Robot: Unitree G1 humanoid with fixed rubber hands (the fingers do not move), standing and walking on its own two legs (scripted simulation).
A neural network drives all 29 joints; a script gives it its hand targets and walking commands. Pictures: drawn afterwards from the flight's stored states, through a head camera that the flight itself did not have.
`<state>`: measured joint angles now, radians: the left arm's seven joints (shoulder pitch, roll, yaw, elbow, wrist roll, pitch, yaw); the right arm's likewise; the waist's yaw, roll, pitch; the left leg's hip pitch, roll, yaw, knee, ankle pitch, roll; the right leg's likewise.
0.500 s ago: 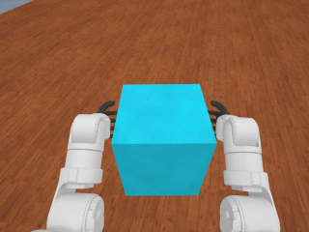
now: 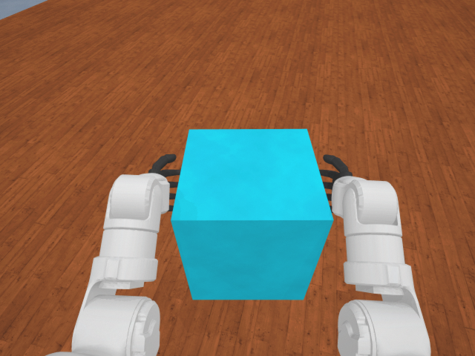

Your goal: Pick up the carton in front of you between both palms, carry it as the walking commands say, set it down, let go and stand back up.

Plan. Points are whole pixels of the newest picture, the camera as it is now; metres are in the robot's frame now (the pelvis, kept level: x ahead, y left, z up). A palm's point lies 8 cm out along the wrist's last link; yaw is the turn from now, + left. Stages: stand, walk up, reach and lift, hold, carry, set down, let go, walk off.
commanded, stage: carry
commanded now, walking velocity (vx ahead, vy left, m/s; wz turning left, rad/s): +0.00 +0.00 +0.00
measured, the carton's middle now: (247, 217) +0.35 -0.01 +0.04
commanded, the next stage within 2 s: none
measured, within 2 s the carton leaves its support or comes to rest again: neither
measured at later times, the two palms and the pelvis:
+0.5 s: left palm (180, 145) +0.40 +0.11 +0.16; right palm (361, 158) +0.39 -0.19 +0.16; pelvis +0.05 -0.02 +0.00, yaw +0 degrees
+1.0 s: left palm (216, 85) +0.66 +0.07 +0.13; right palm (341, 88) +0.67 -0.23 +0.13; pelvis +0.30 -0.08 +0.00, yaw -3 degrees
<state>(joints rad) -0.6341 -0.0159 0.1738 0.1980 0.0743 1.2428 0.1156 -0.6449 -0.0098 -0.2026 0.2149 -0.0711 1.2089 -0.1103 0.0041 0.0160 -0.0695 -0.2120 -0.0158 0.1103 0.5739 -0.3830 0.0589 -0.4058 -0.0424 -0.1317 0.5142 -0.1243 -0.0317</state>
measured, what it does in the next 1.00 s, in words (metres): walks ahead: right foot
